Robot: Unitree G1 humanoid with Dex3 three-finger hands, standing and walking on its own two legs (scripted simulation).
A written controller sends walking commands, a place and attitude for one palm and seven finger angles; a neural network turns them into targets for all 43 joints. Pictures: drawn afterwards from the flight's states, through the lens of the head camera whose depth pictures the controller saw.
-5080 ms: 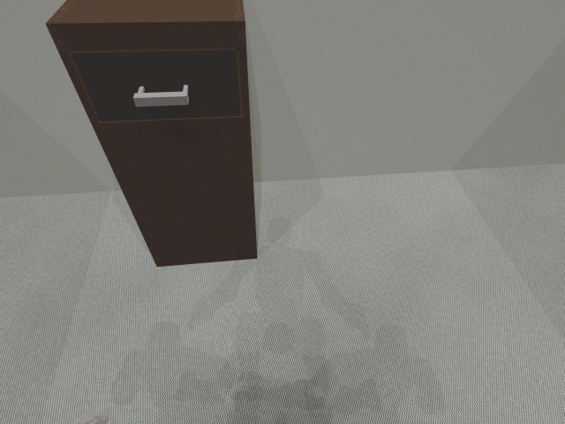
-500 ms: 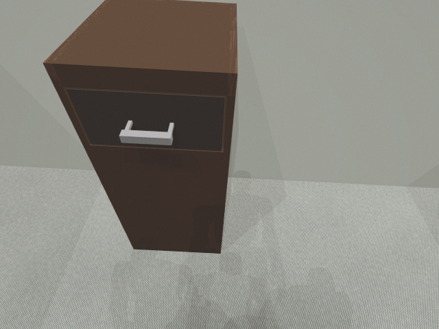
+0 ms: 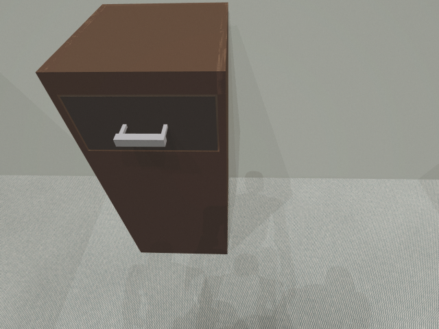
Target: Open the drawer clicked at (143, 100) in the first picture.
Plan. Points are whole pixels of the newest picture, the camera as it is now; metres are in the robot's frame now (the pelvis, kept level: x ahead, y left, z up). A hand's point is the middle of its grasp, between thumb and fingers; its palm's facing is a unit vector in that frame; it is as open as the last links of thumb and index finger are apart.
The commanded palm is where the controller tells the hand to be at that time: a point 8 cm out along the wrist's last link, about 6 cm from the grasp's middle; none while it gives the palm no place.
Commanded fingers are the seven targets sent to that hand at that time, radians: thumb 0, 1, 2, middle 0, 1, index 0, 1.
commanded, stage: look again from close up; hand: left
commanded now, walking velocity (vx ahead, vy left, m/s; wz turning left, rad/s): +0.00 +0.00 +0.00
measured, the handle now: (142, 134) +0.55 +0.23 +0.03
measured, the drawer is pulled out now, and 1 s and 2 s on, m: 0.00 0.00 0.00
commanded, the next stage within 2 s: raise the hand with hooked fingers in 0.06 s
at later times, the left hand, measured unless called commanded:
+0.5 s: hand (124, 302) +0.17 +0.19 -0.03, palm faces -0.03 -0.21 -0.98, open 8.1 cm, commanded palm +0.14 +0.21 -0.01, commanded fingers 0.00 0.48 0.72 -0.23 -0.57 -0.23 -0.57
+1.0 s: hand (102, 265) +0.22 +0.22 +0.03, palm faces +0.02 -0.09 -1.00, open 11.0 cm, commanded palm +0.19 +0.22 +0.09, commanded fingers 0.00 -0.10 0.47 -0.27 -0.94 -0.27 -0.94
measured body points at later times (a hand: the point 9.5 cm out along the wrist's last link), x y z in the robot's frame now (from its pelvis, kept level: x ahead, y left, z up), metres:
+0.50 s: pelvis -0.03 -0.03 -0.02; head +0.00 -0.05 +0.42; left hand +0.17 +0.20 +0.02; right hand +0.19 -0.28 -0.09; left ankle -0.04 +0.12 -0.74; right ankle +0.00 -0.13 -0.74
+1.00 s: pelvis -0.02 -0.01 -0.01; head +0.01 -0.04 +0.43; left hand +0.21 +0.22 +0.08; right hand +0.16 -0.21 -0.13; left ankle -0.04 +0.12 -0.74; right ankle +0.00 -0.13 -0.74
